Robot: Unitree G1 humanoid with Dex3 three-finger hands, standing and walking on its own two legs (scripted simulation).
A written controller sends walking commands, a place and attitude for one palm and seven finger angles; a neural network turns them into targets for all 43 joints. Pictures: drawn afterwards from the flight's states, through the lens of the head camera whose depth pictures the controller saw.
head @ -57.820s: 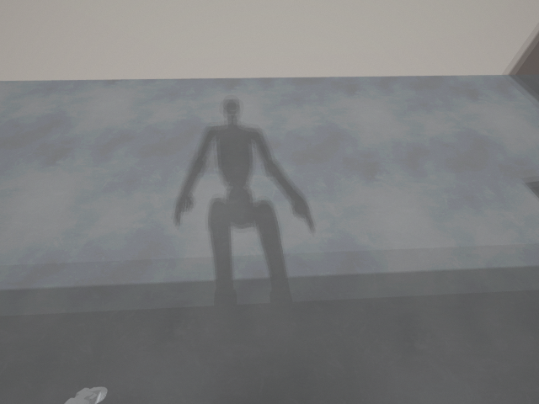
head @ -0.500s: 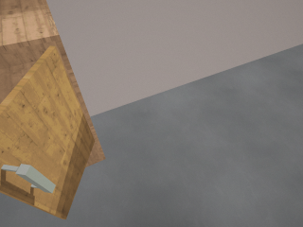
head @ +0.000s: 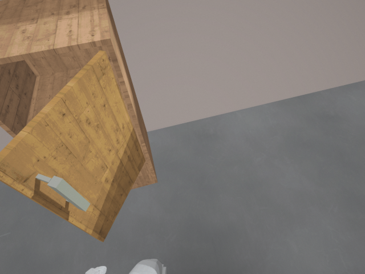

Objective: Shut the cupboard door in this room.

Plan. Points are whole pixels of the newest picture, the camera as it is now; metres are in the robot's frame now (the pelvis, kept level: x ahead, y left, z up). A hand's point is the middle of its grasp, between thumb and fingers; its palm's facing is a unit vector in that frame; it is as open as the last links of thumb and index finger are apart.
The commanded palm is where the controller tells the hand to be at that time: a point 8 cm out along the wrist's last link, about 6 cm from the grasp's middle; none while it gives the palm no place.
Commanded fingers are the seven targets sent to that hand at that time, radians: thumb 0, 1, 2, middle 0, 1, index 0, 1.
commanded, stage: turn or walk to find it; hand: left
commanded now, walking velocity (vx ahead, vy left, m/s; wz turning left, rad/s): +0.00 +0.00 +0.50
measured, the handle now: (64, 192) +0.29 +0.31 -0.04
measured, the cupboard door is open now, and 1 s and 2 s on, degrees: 55 55 55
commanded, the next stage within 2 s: stand and wait in 1.02 s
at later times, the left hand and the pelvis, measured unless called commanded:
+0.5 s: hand out of the picture +0.07 +0.26 -0.16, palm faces +0.25 -0.93 -0.26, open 7.4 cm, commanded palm none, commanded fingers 0.00 0.90 0.90 -0.20 -0.30 -0.20 -0.30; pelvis +0.02 +0.03 +0.00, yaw +13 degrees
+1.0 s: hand out of the picture -0.03 +0.20 -0.16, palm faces +0.51 -0.82 -0.25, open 7.4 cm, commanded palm none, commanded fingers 0.00 0.90 0.90 -0.20 -0.30 -0.20 -0.30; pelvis +0.03 +0.00 +0.00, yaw +30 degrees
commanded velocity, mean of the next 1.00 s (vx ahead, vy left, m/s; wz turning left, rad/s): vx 0.00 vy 0.00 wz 0.50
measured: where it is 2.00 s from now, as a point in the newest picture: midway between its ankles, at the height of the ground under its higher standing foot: outside the picture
